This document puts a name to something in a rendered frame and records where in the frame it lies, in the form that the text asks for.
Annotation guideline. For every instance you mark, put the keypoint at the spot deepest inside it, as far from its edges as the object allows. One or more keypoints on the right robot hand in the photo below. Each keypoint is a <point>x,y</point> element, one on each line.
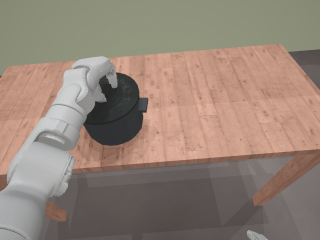
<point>255,236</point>

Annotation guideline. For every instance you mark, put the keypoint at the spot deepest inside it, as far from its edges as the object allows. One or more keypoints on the left robot forearm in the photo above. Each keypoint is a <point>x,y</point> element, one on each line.
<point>61,125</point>

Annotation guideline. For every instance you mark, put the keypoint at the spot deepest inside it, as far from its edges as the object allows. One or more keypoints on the pot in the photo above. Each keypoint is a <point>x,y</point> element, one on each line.
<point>120,131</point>

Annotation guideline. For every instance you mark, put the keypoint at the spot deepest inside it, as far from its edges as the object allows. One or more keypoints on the lid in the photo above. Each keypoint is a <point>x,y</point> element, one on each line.
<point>121,101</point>

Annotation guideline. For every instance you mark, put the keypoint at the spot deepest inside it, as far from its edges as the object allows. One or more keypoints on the knob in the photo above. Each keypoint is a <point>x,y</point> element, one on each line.
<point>106,89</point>

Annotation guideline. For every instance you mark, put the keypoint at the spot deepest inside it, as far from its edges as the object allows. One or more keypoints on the table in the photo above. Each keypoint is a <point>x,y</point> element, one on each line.
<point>204,106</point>

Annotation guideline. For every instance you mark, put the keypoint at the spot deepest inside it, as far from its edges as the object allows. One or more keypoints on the left robot upper arm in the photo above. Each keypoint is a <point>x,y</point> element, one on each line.
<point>43,172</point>

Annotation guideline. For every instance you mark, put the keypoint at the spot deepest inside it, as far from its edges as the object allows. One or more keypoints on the left robot hand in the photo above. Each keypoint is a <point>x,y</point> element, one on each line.
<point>103,66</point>

